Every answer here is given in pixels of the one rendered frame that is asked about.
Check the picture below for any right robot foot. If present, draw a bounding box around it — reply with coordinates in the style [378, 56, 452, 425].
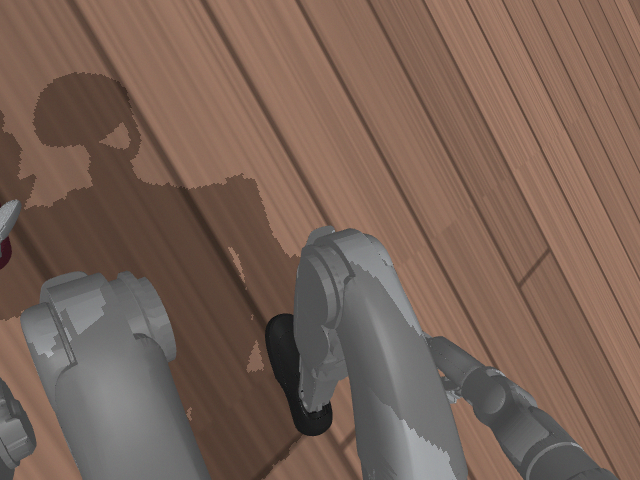
[265, 314, 333, 436]

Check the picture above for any left robot hand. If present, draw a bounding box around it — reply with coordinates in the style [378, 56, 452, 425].
[0, 200, 22, 258]

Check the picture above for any right robot hand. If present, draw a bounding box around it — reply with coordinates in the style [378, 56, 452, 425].
[423, 331, 485, 404]

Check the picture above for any bottle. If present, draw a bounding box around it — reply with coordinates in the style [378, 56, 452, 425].
[0, 204, 12, 270]

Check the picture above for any right robot arm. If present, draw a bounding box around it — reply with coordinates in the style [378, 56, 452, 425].
[461, 366, 619, 480]

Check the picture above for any left robot arm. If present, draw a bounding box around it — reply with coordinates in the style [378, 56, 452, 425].
[0, 378, 37, 480]

